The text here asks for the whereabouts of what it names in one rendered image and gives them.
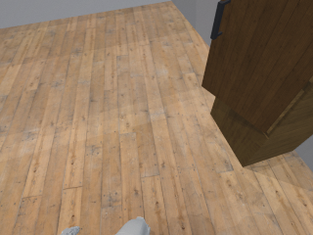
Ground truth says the handle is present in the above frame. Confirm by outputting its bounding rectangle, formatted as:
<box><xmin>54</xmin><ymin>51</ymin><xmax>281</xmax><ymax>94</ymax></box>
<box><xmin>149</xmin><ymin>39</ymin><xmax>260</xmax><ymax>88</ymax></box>
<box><xmin>210</xmin><ymin>0</ymin><xmax>231</xmax><ymax>40</ymax></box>

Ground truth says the left robot shin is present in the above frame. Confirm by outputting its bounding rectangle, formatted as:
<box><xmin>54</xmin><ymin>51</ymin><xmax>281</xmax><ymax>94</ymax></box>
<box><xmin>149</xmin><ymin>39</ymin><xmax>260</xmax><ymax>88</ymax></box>
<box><xmin>136</xmin><ymin>216</ymin><xmax>146</xmax><ymax>222</ymax></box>

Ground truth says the left robot thigh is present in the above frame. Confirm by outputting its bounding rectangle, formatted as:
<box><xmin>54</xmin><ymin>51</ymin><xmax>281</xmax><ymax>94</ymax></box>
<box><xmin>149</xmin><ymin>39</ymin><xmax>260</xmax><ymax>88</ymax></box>
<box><xmin>115</xmin><ymin>219</ymin><xmax>151</xmax><ymax>235</ymax></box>

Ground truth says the cupboard door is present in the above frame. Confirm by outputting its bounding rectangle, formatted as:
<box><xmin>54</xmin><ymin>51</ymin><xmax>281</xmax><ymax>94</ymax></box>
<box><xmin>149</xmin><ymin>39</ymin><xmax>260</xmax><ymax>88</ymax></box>
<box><xmin>201</xmin><ymin>0</ymin><xmax>313</xmax><ymax>133</ymax></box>

